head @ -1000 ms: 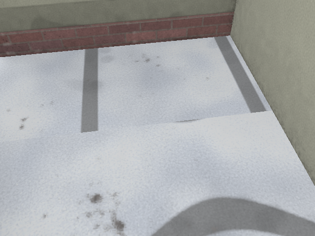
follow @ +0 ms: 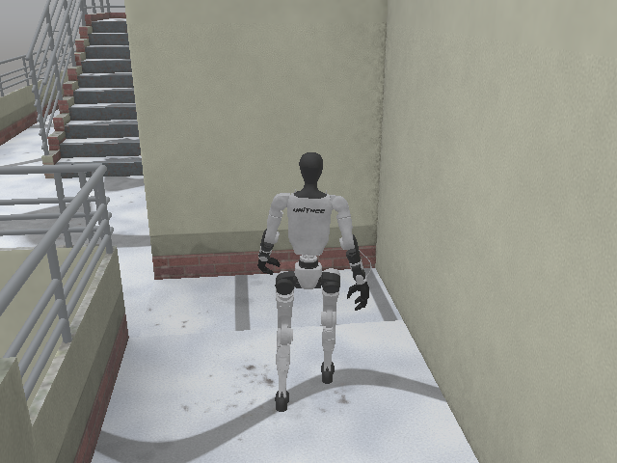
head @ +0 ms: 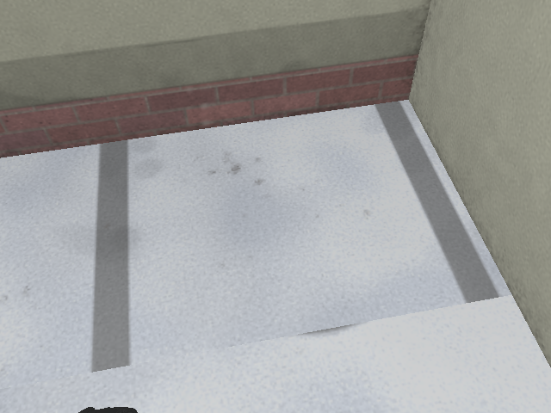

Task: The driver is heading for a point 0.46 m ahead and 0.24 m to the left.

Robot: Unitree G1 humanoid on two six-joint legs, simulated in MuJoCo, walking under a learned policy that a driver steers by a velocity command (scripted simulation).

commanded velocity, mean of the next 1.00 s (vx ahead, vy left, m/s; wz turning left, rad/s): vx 0.39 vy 0.00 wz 0.35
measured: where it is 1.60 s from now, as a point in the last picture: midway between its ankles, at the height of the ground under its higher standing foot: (227, 377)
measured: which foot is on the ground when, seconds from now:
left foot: up 0.00-0.48, down 0.50-1.00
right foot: down 0.00-0.52, up 0.54-0.94, down 0.96-1.00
